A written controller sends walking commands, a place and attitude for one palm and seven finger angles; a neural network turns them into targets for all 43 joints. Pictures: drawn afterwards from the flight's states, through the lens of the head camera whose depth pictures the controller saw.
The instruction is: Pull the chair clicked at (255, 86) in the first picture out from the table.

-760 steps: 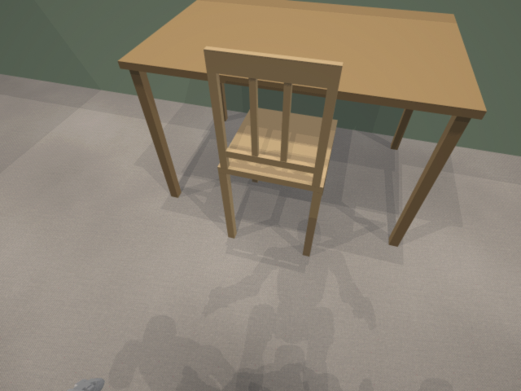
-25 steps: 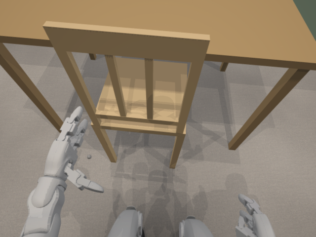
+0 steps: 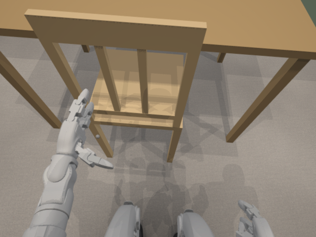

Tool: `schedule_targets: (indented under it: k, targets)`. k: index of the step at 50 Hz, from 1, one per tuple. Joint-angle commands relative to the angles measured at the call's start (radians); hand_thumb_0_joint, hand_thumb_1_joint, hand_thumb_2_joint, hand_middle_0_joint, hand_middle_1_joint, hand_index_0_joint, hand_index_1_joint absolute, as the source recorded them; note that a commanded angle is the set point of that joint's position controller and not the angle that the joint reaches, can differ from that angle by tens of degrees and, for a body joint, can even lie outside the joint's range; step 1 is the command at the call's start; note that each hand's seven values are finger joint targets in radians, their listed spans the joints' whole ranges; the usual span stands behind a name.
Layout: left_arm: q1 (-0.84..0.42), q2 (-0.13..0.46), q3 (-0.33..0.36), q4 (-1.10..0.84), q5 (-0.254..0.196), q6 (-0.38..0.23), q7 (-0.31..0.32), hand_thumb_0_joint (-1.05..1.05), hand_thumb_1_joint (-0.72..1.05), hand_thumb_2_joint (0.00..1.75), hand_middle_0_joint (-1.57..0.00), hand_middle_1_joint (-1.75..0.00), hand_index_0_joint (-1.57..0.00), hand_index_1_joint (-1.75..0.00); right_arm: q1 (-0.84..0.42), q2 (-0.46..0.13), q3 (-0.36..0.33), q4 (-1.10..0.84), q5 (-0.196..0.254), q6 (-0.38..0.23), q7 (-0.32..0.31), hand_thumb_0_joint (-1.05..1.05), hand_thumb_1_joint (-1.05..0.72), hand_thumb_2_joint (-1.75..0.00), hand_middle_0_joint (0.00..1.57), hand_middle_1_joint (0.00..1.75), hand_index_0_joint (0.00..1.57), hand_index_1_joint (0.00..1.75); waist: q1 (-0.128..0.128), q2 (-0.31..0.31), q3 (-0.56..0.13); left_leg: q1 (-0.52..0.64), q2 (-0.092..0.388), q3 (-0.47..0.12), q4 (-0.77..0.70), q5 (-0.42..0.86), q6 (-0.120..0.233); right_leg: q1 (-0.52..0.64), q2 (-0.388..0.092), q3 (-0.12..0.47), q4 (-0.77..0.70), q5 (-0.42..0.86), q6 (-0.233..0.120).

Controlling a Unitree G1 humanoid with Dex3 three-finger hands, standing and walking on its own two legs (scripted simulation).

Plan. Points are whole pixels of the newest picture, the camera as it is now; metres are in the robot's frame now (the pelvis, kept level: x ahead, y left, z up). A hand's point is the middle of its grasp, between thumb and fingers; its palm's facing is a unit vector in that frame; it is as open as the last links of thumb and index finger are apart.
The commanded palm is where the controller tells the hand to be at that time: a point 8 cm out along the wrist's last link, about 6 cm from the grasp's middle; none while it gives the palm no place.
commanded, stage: aim the fingers beside a spindle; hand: left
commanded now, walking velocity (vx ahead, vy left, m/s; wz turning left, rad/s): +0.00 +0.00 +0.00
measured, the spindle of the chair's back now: (110, 83) +0.53 +0.15 +0.01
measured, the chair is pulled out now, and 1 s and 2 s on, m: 0.00 0.00 0.00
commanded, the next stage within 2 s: push the fingers through the gap in 0.84 s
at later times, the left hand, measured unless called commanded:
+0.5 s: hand (108, 126) +0.39 +0.14 +0.01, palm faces -0.08 -1.00 -0.05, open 16.9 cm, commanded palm +0.37 +0.19 +0.01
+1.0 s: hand (104, 129) +0.38 +0.15 +0.01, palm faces -0.07 -1.00 -0.05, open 16.9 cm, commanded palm +0.37 +0.19 +0.01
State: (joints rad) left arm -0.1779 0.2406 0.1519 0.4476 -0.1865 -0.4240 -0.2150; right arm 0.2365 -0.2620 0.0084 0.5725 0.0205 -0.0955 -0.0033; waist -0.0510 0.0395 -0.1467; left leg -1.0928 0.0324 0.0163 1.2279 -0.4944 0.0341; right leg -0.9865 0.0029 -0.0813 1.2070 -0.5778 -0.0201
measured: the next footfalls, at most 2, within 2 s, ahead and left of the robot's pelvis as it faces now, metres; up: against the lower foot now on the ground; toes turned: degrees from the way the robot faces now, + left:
none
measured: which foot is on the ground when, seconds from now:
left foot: down 0.00-1.00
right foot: down 0.00-1.00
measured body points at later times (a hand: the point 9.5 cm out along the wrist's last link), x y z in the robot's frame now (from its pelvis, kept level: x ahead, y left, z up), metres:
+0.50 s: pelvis +0.00 +0.00 -0.01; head +0.12 +0.00 +0.42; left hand +0.39 +0.20 +0.01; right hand +0.10 -0.25 -0.13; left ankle +0.05 +0.10 -0.63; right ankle +0.00 -0.11 -0.63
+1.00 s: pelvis -0.01 +0.00 -0.01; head +0.11 +0.01 +0.42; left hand +0.38 +0.20 +0.01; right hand +0.13 -0.25 -0.12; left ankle +0.05 +0.10 -0.63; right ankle +0.00 -0.11 -0.63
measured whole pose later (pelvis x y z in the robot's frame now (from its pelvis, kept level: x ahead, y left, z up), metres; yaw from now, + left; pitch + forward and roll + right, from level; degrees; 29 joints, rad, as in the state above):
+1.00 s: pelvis -0.01 +0.00 -0.01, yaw +0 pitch +22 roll -3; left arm -0.34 0.24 0.15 0.60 -0.15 -0.46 -0.16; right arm 0.22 -0.26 0.01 0.57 0.01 -0.03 0.02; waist -0.06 0.04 -0.15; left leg -1.18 0.03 0.02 1.29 -0.50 0.04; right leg -1.07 0.00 -0.08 1.27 -0.59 -0.02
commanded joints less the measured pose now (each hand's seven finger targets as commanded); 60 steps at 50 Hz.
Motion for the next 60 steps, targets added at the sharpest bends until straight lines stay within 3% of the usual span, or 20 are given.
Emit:
schedule_targets:
  k: [1,3,5,10,13,17,19,22,25,26,32,35,37,41,43,44,46,50,57,60]
  targets:
    - [-0.286,0.115,0.023,-0.174,0.001,-0.075,0.01,0.0,-0.5,0.3,-0.06,-0.08,-0.06,-0.08,0.036,-0.142,-0.063,-0.107,-0.002,-0.03,-0.011,0.0,-0.9,-0.9,0.2,0.3,0.2,0.3,-0.032,0.01,-0.364,0.352,-0.012,-0.075,-0.13,0.259,-0.005,0.053,0.012,0.041,-0.16,0.271,-0.008]
    - [-0.338,0.095,0.003,-0.16,0.006,-0.078,0.02,0.0,-0.5,0.3,-0.06,-0.08,-0.06,-0.08,0.038,-0.141,-0.063,-0.101,-0.004,-0.025,-0.009,0.0,-0.9,-0.9,0.2,0.3,0.2,0.3,-0.038,0.023,-0.375,0.354,-0.012,-0.078,-0.123,0.246,-0.007,0.034,0.01,0.04,-0.156,0.254,-0.008]
    - [-0.364,0.117,0.026,-0.124,0.013,-0.083,0.035,0.0,-0.5,0.3,-0.06,-0.08,-0.06,-0.08,0.045,-0.146,-0.063,-0.095,-0.007,-0.019,-0.01,0.0,-0.9,-0.9,0.2,0.3,0.2,0.3,-0.043,-0.014,-0.38,0.333,-0.012,-0.081,-0.113,0.233,-0.002,0.029,0.014,0.042,-0.151,0.244,-0.007]
    - [-0.429,0.137,0.049,-0.064,0.034,-0.09,0.058,0.0,-0.5,0.3,-0.06,-0.08,-0.06,-0.08,0.06,-0.143,-0.062,-0.089,-0.012,-0.003,-0.001,0.0,-0.9,-0.9,0.2,0.3,0.2,0.3,-0.037,0.019,-0.425,0.332,-0.015,-0.078,-0.096,0.272,-0.006,0.031,0.014,0.045,-0.124,0.283,-0.011]
    - [-0.424,0.11,0.034,-0.055,0.038,-0.091,0.065,0.0,-0.5,0.3,-0.06,-0.08,-0.06,-0.08,0.066,-0.14,-0.065,-0.094,-0.014,0.009,0.009,0.0,-0.9,-0.9,0.2,0.3,0.2,0.3,-0.03,0.028,-0.464,0.355,-0.015,-0.079,-0.09,0.302,-0.01,0.03,0.013,0.044,-0.116,0.306,-0.012]
    - [-0.393,0.149,0.074,-0.041,0.034,-0.082,0.064,0.0,-0.5,0.3,-0.06,-0.08,-0.06,-0.08,0.071,-0.143,-0.065,-0.105,-0.01,0.028,0.014,0.0,-0.9,-0.9,0.2,0.3,0.2,0.3,-0.02,0.0,-0.455,0.325,-0.015,-0.073,-0.096,0.304,-0.008,0.064,0.015,0.049,-0.117,0.327,-0.011]
    - [-0.395,0.116,0.042,-0.051,0.031,-0.081,0.06,0.0,-0.5,0.3,-0.06,-0.08,-0.06,-0.08,0.068,-0.138,-0.064,-0.112,-0.007,0.034,0.016,0.0,-0.9,-0.9,0.2,0.3,0.2,0.3,-0.031,-0.006,-0.437,0.313,-0.015,-0.068,-0.099,0.284,-0.005,0.06,0.016,0.052,-0.124,0.317,-0.008]
    - [-0.412,0.141,0.066,-0.064,0.027,-0.092,0.06,0.0,-0.5,0.3,-0.06,-0.08,-0.06,-0.08,0.073,-0.14,-0.066,-0.108,-0.007,0.035,0.013,0.0,-0.9,-0.9,0.2,0.3,0.2,0.3,-0.028,-0.002,-0.444,0.314,-0.015,-0.069,-0.096,0.271,-0.004,0.056,0.017,0.054,-0.125,0.299,-0.008]
    - [-0.446,0.123,0.042,-0.08,0.027,-0.103,0.058,0.0,-0.5,0.3,-0.06,-0.08,-0.06,-0.08,0.075,-0.139,-0.065,-0.103,-0.006,0.032,0.01,0.0,-0.9,-0.9,0.2,0.3,0.2,0.3,-0.046,0.004,-0.438,0.328,-0.014,-0.074,-0.093,0.28,-0.001,0.036,0.019,0.05,-0.123,0.302,-0.008]
    - [-0.441,0.152,0.072,-0.083,0.025,-0.107,0.06,0.0,-0.5,0.3,-0.06,-0.08,-0.06,-0.08,0.079,-0.142,-0.066,-0.098,-0.008,0.031,0.009,0.0,-0.9,-0.9,0.2,0.3,0.2,0.3,-0.036,0.002,-0.447,0.324,-0.015,-0.072,-0.093,0.275,-0.004,0.05,0.018,0.053,-0.125,0.298,-0.007]
    - [-0.391,0.098,0.02,-0.084,0.023,-0.101,0.045,0.0,-0.5,0.3,-0.06,-0.08,-0.06,-0.08,0.073,-0.14,-0.068,-0.1,-0.006,0.031,0.012,0.0,-0.9,-0.9,0.2,0.3,0.2,0.3,-0.037,0.018,-0.443,0.353,-0.014,-0.077,-0.1,0.286,-0.005,0.033,0.018,0.046,-0.128,0.299,-0.01]
    - [-0.38,0.117,0.04,-0.043,0.022,-0.094,0.047,0.0,-0.5,0.3,-0.06,-0.08,-0.06,-0.08,0.068,-0.142,-0.066,-0.101,-0.004,0.035,0.01,0.0,-0.9,-0.9,0.2,0.3,0.2,0.3,-0.04,-0.014,-0.392,0.309,-0.016,-0.073,-0.098,0.256,-0.001,0.03,0.02,0.047,-0.134,0.28,-0.01]
    - [-0.402,0.113,0.032,-0.079,0.026,-0.104,0.049,0.0,-0.5,0.3,-0.06,-0.08,-0.06,-0.08,0.064,-0.141,-0.067,-0.103,-0.006,0.034,0.011,0.0,-0.9,-0.9,0.2,0.3,0.2,0.3,-0.032,0.028,-0.415,0.336,-0.016,-0.077,-0.099,0.259,-0.006,0.018,0.017,0.047,-0.127,0.27,-0.013]
    - [-0.404,0.116,0.03,-0.1,0.027,-0.111,0.056,0.0,-0.5,0.3,-0.06,-0.08,-0.06,-0.08,0.058,-0.141,-0.066,-0.109,-0.009,0.033,0.011,0.0,-0.9,-0.9,0.2,0.3,0.2,0.3,-0.035,0.027,-0.434,0.354,-0.015,-0.08,-0.096,0.272,-0.005,0.016,0.019,0.047,-0.126,0.277,-0.012]
    - [-0.396,0.124,0.043,-0.071,0.025,-0.109,0.057,0.0,-0.5,0.3,-0.06,-0.08,-0.06,-0.08,0.056,-0.139,-0.062,-0.105,-0.008,0.035,0.011,0.0,-0.9,-0.9,0.2,0.3,0.2,0.3,-0.034,0.005,-0.403,0.322,-0.017,-0.077,-0.098,0.243,-0.006,0.025,0.02,0.049,-0.133,0.258,-0.011]
    - [-0.408,0.132,0.05,-0.057,0.028,-0.109,0.057,0.0,-0.5,0.3,-0.06,-0.08,-0.06,-0.08,0.054,-0.141,-0.063,-0.102,-0.008,0.037,0.008,0.0,-0.9,-0.9,0.2,0.3,0.2,0.3,-0.04,-0.019,-0.398,0.302,-0.016,-0.075,-0.093,0.23,-0.003,0.025,0.021,0.05,-0.131,0.252,-0.009]
    - [-0.417,0.144,0.061,-0.046,0.029,-0.11,0.052,0.0,-0.5,0.3,-0.06,-0.08,-0.06,-0.08,0.055,-0.143,-0.061,-0.103,-0.009,0.035,0.007,0.0,-0.9,-0.9,0.2,0.3,0.2,0.3,-0.034,0.002,-0.399,0.298,-0.018,-0.074,-0.091,0.223,-0.004,0.018,0.02,0.052,-0.128,0.242,-0.012]
    - [-0.489,0.109,0.01,-0.076,0.029,-0.112,0.043,0.0,-0.5,0.3,-0.06,-0.08,-0.06,-0.08,0.061,-0.143,-0.063,-0.102,-0.008,0.029,0.005,0.0,-0.9,-0.9,0.2,0.3,0.2,0.3,-0.05,0.056,-0.436,0.365,-0.013,-0.09,-0.088,0.258,-0.007,-0.022,0.021,0.044,-0.12,0.248,-0.016]
    - [-0.501,0.137,0.053,0.008,0.034,-0.091,0.056,0.0,-0.5,0.3,-0.06,-0.08,-0.06,-0.08,0.077,-0.146,-0.063,-0.08,-0.012,0.034,0.006,0.0,-0.9,-0.9,0.2,0.3,0.2,0.3,-0.047,0.009,-0.438,0.332,-0.015,-0.089,-0.086,0.266,-0.008,-0.005,0.021,0.042,-0.12,0.263,-0.013]
    - [-0.557,0.147,0.058,0.043,0.044,-0.09,0.063,0.0,-0.5,0.3,-0.06,-0.08,-0.06,-0.08,0.082,-0.147,-0.061,-0.076,-0.011,0.04,0.006,0.0,-0.9,-0.9,0.2,0.3,0.2,0.3,-0.056,0.018,-0.422,0.319,-0.015,-0.089,-0.08,0.241,-0.005,-0.03,0.025,0.044,-0.12,0.237,-0.015]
